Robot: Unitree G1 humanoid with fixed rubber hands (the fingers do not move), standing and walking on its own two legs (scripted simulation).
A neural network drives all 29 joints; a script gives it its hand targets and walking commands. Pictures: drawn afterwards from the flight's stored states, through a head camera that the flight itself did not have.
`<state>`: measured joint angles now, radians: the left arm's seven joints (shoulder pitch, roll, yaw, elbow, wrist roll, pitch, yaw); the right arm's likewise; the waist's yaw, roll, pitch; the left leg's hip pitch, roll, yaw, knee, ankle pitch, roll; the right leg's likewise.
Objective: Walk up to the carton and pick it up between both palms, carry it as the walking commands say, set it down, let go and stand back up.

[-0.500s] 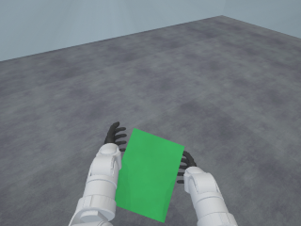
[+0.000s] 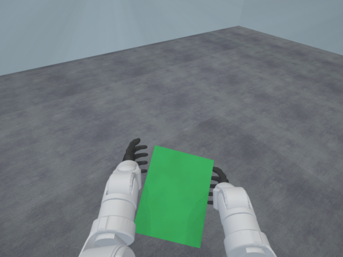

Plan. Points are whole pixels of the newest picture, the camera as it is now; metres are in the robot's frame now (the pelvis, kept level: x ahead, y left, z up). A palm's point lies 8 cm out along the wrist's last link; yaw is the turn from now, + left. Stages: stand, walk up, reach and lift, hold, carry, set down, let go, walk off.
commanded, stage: reach and lift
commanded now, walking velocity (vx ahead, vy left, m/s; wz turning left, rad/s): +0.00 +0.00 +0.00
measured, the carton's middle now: (171, 194) +0.33 +0.03 -0.05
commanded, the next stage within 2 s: hold in 0.98 s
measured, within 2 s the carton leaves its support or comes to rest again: neither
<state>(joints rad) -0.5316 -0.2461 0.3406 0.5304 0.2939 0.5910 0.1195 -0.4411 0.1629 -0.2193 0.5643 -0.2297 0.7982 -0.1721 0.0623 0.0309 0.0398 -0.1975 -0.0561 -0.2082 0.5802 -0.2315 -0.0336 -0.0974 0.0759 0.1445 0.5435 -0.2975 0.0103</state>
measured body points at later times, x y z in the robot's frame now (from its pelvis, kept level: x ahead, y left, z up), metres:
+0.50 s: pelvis -0.01 +0.02 +0.00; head -0.06 +0.02 +0.44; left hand +0.33 +0.13 +0.07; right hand +0.31 -0.11 +0.02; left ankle +0.07 +0.13 -0.73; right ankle +0.01 -0.13 -0.73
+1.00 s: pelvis +0.00 +0.00 +0.00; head -0.08 +0.00 +0.44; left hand +0.31 +0.13 +0.06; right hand +0.29 -0.12 +0.03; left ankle +0.07 +0.13 -0.73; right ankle +0.01 -0.13 -0.73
